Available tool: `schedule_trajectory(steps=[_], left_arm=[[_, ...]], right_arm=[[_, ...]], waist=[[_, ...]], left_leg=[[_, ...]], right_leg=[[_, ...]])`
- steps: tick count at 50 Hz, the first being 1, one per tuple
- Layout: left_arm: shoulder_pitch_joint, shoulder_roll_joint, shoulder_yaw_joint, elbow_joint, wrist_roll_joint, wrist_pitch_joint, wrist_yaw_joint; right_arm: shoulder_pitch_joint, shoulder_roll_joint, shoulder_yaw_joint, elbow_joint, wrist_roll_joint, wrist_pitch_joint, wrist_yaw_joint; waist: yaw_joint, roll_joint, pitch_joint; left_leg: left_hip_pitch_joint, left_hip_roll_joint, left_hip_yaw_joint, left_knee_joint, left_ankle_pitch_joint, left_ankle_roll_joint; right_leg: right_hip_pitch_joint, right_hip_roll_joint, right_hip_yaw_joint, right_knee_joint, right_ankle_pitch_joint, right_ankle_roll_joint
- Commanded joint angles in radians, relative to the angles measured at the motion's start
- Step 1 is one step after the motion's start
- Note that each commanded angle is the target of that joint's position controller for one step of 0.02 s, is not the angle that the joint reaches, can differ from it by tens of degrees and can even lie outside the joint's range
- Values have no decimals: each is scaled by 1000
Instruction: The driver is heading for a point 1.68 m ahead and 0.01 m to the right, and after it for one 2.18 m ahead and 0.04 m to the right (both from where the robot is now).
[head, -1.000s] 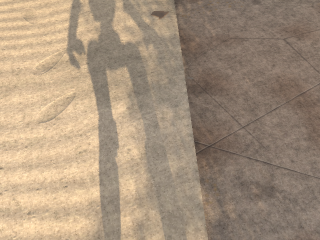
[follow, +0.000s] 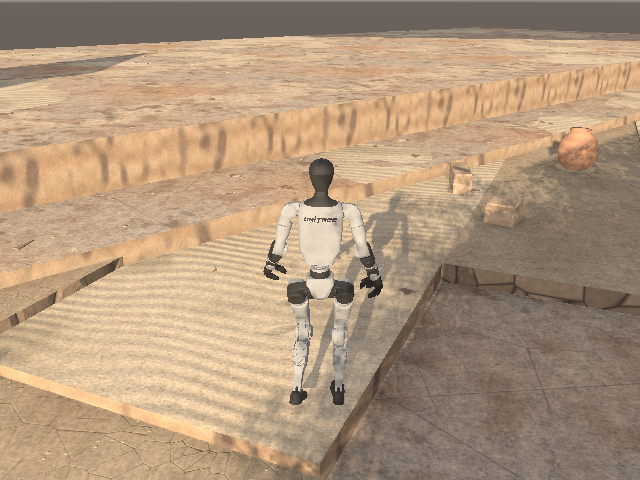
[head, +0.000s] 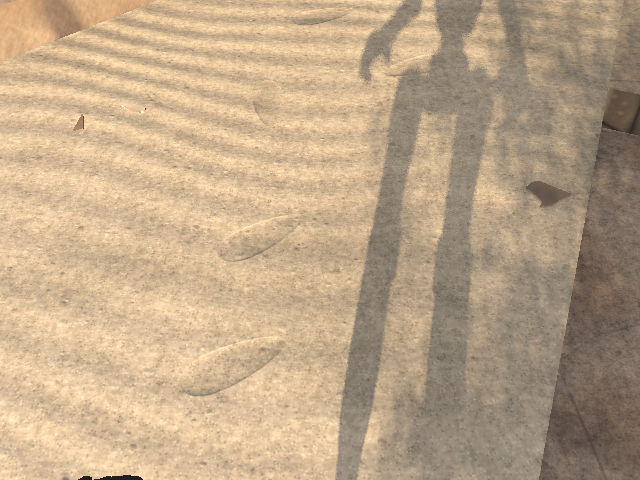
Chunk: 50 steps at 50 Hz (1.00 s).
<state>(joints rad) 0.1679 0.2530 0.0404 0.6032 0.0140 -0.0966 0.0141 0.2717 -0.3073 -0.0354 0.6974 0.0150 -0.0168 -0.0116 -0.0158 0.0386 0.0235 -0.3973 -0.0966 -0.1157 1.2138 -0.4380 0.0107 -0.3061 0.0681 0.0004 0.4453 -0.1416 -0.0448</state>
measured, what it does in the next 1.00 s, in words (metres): walks ahead: left foot, then right foot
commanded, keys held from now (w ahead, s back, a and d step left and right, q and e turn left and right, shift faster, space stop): q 0.32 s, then no key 0.30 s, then e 0.38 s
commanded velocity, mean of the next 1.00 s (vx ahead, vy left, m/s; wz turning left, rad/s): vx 0.07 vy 0.00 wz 0.21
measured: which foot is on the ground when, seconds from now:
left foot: up 0.00-0.34, down 0.36-1.00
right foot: down 0.00-0.36, up 0.38-0.72, down 0.74-0.98, up 1.00-1.00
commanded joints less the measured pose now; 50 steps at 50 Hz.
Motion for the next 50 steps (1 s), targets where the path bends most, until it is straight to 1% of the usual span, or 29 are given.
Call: schedule_trajectory(steps=[1,3,6,10,14,16,17,18,19,20,21,22,23,24,25,27,31,34,36,37,38,39,40,41,43,46,48,49,50], left_arm=[[25,63,9,-42,2,-4,-5],[28,91,13,-11,3,-3,-11],[6,150,27,9,8,18,-4],[-3,192,32,26,-10,47,3],[10,228,44,41,-32,68,-4],[13,230,47,49,-42,78,-4],[10,219,44,56,-51,78,-1],[64,188,33,75,-45,72,-2],[69,137,6,35,6,61,-4],[81,103,-11,14,20,59,-9],[38,176,10,33,-3,69,-14],[12,171,11,32,-25,77,-18],[15,155,10,48,-22,86,-7],[6,164,16,44,-13,96,4],[20,160,17,48,-12,105,8],[60,135,12,59,-13,114,16],[10,91,-3,43,-8,121,24],[22,85,-4,52,-13,119,11],[34,98,2,53,-9,114,-1],[14,122,4,35,2,111,-4],[-6,179,12,9,13,108,-2],[-17,220,29,15,-3,108,-4],[-29,180,21,0,-5,102,-9],[-32,161,15,-2,3,96,-7],[-27,186,29,-17,-10,88,2],[-23,183,35,-40,-26,92,15],[-36,161,33,-67,-32,102,19],[-16,134,27,-91,-31,105,16],[-11,123,23,-97,-24,107,13]], right_arm=[[-17,-83,-26,-100,-4,4,4],[-27,-47,-17,-114,-2,10,6],[-82,-43,-14,-136,-1,21,7],[-174,-39,-10,-154,-3,29,25],[-236,-62,-23,-188,3,36,42],[-218,-72,-34,-195,1,35,51],[-160,-81,-44,-178,-2,29,52],[-87,-131,-66,-156,-7,22,40],[-6,-243,-89,-165,-19,21,17],[-43,-247,-78,-191,-37,21,10],[-47,-144,-54,-186,-24,16,15],[-99,-106,-39,-181,-18,13,15],[-141,-93,-37,-180,-12,15,13],[-177,-97,-36,-180,-5,20,9],[-193,-102,-33,-174,-13,22,6],[-208,-83,-25,-165,-27,22,0],[-190,-75,-23,-133,-31,22,-6],[-179,-35,-4,-91,-38,22,-5],[-176,-62,-11,-66,-24,22,-8],[-140,-69,-14,-46,-19,21,-12],[-110,-69,-17,-43,-29,18,-18],[-102,-44,-18,-43,-35,15,-22],[-175,-57,-23,-50,-46,15,-28],[-208,-48,-28,-58,-39,18,-31],[-196,-34,-32,-49,-34,23,-31],[-156,-9,-35,-38,-23,15,-21],[-97,-38,-48,-24,-21,14,-20],[-100,-93,-64,-13,-25,23,-24],[-72,-100,-68,-10,-22,34,-30]], waist=[[11,-75,-21],[6,-127,-32],[11,-139,-56],[43,-132,-78],[65,-145,-78],[51,-149,-89],[21,-131,-114],[-1,-66,-158],[-15,133,-254],[6,248,-356],[-42,104,-354],[-16,83,-262],[2,40,-218],[15,51,-182],[37,75,-172],[52,93,-180],[8,108,-155],[3,112,-139],[29,101,-91],[23,63,-63],[-12,-52,-59],[-35,-240,-51],[2,-260,-17],[7,-273,-11],[15,-264,-31],[-1,-229,-86],[-13,-165,-125],[25,-7,-116],[10,137,-107]], left_leg=[[-253,126,5,95,63,-42],[-246,133,43,34,98,-63],[-246,156,62,-125,177,-84],[-146,163,109,-342,295,-66],[-118,157,133,-504,253,-35],[-72,133,154,-615,222,-7],[32,102,168,-743,296,20],[200,92,132,-836,469,60],[476,339,-168,-766,927,158],[572,526,-437,-770,1041,388],[494,474,-346,-794,937,371],[413,413,-240,-793,858,316],[352,357,-189,-806,752,265],[270,332,-155,-824,708,245],[185,306,-117,-836,726,244],[141,289,-86,-846,705,249],[129,292,-107,-848,510,243],[101,303,-113,-853,301,230],[56,281,-99,-835,184,191],[45,255,-88,-815,141,145],[26,195,-36,-727,83,92],[35,82,114,-666,64,25],[67,57,134,-595,116,-5],[61,55,122,-580,135,-2],[38,50,112,-567,133,7],[75,54,99,-631,133,18],[205,120,65,-717,296,36],[268,193,-6,-742,378,86],[298,310,-148,-829,444,184]], right_leg=[[190,-303,238,-164,428,-161],[158,-281,146,-183,554,-176],[175,-283,57,-188,589,-192],[175,-297,-20,-182,508,-184],[261,-336,-26,-118,423,-157],[298,-347,-29,-31,458,-131],[279,-314,-59,68,481,-101],[206,-245,-99,215,410,-47],[-62,-169,-131,487,-41,26],[-305,-43,-48,710,-557,89],[-305,-92,47,783,-510,108],[-317,-111,43,782,-458,112],[-318,-125,47,742,-411,119],[-281,-129,45,709,-362,133],[-209,-112,24,716,-322,142],[-148,-98,12,652,-288,151],[-83,-112,13,434,-258,125],[20,-117,2,274,-204,97],[90,-87,-36,110,-99,58],[92,-103,3,42,-23,30],[89,-190,119,19,147,-9],[6,-246,217,-41,48,-89],[-58,-284,308,-114,-34,-130],[-52,-292,338,-124,-38,-131],[12,-286,349,-82,59,-129],[66,-265,363,-7,208,-125],[-1,-212,339,65,143,-82],[-121,-124,233,150,45,-31],[-223,-32,100,289,-120,35]])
